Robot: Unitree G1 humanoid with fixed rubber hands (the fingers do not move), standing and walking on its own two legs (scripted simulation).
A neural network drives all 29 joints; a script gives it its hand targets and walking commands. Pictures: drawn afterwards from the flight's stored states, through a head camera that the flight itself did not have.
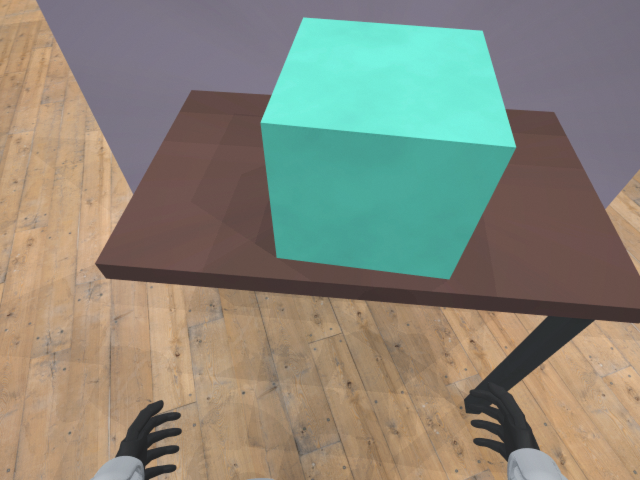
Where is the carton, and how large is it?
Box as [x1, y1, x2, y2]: [260, 17, 515, 278]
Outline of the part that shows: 303,17 260,122 277,257 449,278 515,148 482,31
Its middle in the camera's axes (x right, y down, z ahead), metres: +0.09 -0.15 +0.63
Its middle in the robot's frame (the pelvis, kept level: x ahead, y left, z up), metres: +0.57 -0.05 +0.08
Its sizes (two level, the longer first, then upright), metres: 0.297 0.287 0.265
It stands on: a table, 0.71 m high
